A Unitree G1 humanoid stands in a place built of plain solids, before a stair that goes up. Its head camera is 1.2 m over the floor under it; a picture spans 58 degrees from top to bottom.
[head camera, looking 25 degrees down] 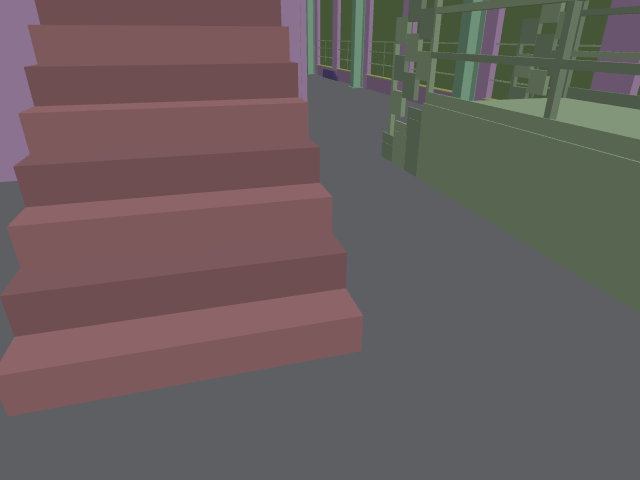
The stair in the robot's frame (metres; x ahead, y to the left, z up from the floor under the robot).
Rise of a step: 0.18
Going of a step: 0.22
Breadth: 1.32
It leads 15 degrees to the left of straight ahead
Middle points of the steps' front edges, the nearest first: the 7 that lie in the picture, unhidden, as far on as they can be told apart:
1.29 0.46 0.18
1.50 0.52 0.36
1.71 0.58 0.54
1.92 0.63 0.72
2.13 0.69 0.90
2.35 0.75 1.08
2.56 0.81 1.26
